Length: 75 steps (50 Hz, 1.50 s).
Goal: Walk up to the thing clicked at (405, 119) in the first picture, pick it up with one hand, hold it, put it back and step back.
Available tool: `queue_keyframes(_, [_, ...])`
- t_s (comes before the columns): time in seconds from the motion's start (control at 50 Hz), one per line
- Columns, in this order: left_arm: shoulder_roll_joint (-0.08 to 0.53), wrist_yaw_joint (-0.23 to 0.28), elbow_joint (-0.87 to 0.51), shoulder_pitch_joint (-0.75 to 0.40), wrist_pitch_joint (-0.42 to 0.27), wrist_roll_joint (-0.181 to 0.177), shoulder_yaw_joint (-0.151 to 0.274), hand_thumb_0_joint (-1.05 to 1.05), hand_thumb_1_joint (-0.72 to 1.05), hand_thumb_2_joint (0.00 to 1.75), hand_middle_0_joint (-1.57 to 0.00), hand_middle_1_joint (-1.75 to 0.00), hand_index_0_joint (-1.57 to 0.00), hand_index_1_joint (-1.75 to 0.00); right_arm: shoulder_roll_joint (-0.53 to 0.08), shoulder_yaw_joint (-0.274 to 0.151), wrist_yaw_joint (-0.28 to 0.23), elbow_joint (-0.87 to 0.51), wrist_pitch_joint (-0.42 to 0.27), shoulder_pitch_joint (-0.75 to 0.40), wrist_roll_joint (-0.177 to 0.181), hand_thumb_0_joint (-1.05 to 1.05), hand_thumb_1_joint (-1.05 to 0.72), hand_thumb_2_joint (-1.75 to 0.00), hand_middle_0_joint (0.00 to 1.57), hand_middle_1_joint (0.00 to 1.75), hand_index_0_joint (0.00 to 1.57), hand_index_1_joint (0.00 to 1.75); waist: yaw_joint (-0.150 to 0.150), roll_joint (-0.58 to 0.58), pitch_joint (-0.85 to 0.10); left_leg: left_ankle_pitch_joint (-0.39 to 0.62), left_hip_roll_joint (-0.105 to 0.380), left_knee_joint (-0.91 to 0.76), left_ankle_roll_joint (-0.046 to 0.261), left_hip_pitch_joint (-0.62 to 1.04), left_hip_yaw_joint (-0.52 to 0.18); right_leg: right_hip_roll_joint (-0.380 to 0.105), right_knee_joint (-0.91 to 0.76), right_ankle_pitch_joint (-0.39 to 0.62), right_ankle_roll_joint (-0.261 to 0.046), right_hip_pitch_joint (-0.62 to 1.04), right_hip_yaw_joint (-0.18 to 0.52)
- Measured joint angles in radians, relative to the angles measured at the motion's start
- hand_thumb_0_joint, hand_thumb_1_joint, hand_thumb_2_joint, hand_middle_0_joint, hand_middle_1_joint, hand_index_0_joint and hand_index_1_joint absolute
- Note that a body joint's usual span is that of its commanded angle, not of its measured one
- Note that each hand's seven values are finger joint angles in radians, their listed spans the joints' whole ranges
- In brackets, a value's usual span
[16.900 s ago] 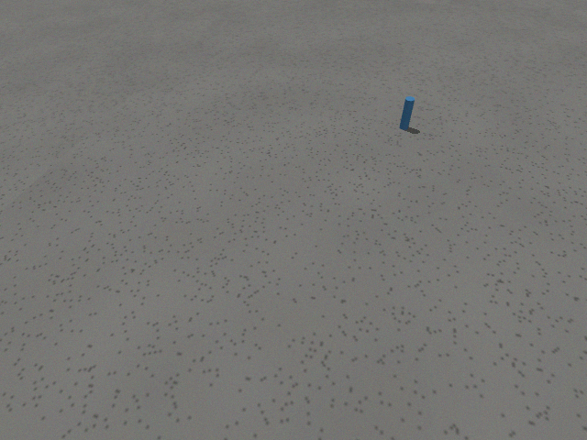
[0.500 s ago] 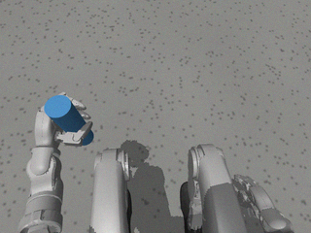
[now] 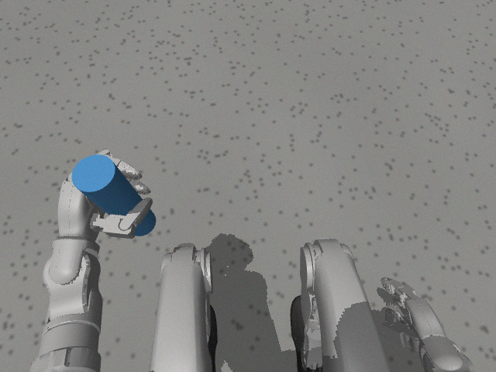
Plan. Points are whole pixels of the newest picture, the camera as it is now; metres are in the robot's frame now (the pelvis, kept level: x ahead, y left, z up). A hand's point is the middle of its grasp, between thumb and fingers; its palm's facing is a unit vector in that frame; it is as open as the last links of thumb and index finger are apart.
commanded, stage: lift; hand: left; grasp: from the side
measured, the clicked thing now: (122, 202) +0.37 +0.21 -0.02
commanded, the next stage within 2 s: hold in 1.64 s
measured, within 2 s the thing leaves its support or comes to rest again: neither
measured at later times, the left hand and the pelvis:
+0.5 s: hand (76, 148) +0.37 +0.19 +0.17, palm faces +0.01 -1.00 -0.05, open 7.3 cm; pelvis +0.03 +0.00 +0.14, yaw +1 degrees
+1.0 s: hand out of the picture +0.37 +0.19 +0.28, palm faces +0.03 -1.00 -0.04, open 7.3 cm; pelvis +0.05 +0.00 +0.24, yaw +2 degrees
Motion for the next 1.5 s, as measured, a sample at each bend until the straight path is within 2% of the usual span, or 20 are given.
queue_keyframes(0.1, [-0.005, 0.006, -0.066, 0.036, 0.044, -0.008, -0.021, 0.02, -0.10, 1.15, -0.93, -1.10, -0.90, -1.12, 0.003, 0.000, -0.009, -0.018, -0.002, 0.002, 0.019, 0.00, -0.90, -0.89, 0.20, 0.30, 0.20, 0.30, 0.008, 0.007, -0.010, 0.001, 0.002, -0.064, 0.001, 0.059, 0.007, -0.001, -0.064, 0.001, 0.000, 0.058, 0.001])
queue_keyframes(0.26, [-0.021, 0.051, -0.202, 0.108, 0.124, -0.012, -0.058, 0.02, -0.10, 1.15, -0.93, -1.10, -0.90, -1.12, 0.015, -0.002, -0.028, -0.039, -0.002, 0.011, 0.040, 0.00, -0.89, -0.88, 0.20, 0.30, 0.20, 0.30, 0.021, 0.014, -0.016, 0.004, 0.005, -0.189, 0.002, 0.190, 0.013, -0.001, -0.187, 0.004, 0.000, 0.189, -0.002])
queue_keyframes(0.52, [-0.051, 0.133, -0.337, 0.220, 0.223, -0.001, -0.112, 0.02, -0.10, 1.15, -0.93, -1.11, -0.90, -1.11, 0.038, 0.004, -0.058, -0.055, -0.006, 0.049, 0.054, 0.01, -0.88, -0.88, 0.20, 0.30, 0.20, 0.30, 0.022, 0.024, -0.018, 0.034, 0.013, -0.461, 0.004, 0.514, 0.023, 0.002, -0.462, 0.037, 0.001, 0.514, -0.008])
queue_keyframes(0.68, [-0.046, 0.149, -0.302, 0.232, 0.232, 0.010, -0.124, 0.02, -0.10, 1.15, -0.93, -1.11, -0.90, -1.12, 0.048, 0.009, -0.066, -0.059, -0.022, 0.091, 0.053, 0.00, -0.88, -0.88, 0.20, 0.30, 0.20, 0.30, 0.009, 0.015, -0.007, 0.069, 0.013, -0.616, 0.003, 0.709, 0.025, 0.002, -0.621, 0.071, 0.000, 0.712, -0.016])
queue_keyframes(0.92, [-0.054, 0.134, -0.247, 0.239, 0.231, 0.012, -0.139, 0.02, -0.10, 1.15, -0.93, -1.11, -0.90, -1.12, 0.046, 0.013, -0.068, -0.043, -0.030, 0.139, 0.049, 0.01, -0.88, -0.88, 0.20, 0.30, 0.20, 0.30, 0.005, 0.018, 0.037, 0.129, 0.014, -0.810, 0.007, 0.929, 0.040, 0.003, -0.816, 0.134, 0.004, 0.930, -0.010])
queue_keyframes(1.08, [-0.060, 0.132, -0.219, 0.229, 0.208, 0.010, -0.142, 0.02, -0.10, 1.15, -0.92, -1.11, -0.90, -1.12, 0.056, 0.021, -0.072, -0.024, -0.032, 0.159, 0.042, 0.01, -0.88, -0.89, 0.20, 0.30, 0.20, 0.30, 0.010, 0.016, 0.057, 0.160, 0.012, -0.909, 0.007, 1.038, 0.047, 0.002, -0.911, 0.164, 0.004, 1.036, -0.007])
queue_keyframes(1.3, [-0.075, 0.123, -0.169, 0.210, 0.209, 0.014, -0.144, 0.02, -0.10, 1.15, -0.92, -1.11, -0.90, -1.12, 0.058, 0.024, -0.078, -0.019, -0.029, 0.165, 0.037, 0.01, -0.88, -0.89, 0.20, 0.30, 0.20, 0.30, 0.011, 0.010, 0.086, 0.198, 0.015, -1.032, 0.004, 1.181, 0.056, 0.006, -1.030, 0.202, 0.002, 1.173, -0.003])
queue_keyframes(1.5, [-0.073, 0.088, -0.115, 0.192, 0.191, 0.010, -0.138, 0.02, -0.10, 1.15, -0.92, -1.11, -0.90, -1.12, 0.051, 0.020, -0.084, -0.012, -0.024, 0.162, 0.030, 0.01, -0.88, -0.89, 0.20, 0.30, 0.20, 0.30, 0.010, 0.005, 0.105, 0.220, 0.016, -1.111, 0.002, 1.269, 0.060, 0.008, -1.105, 0.223, -0.001, 1.259, -0.002])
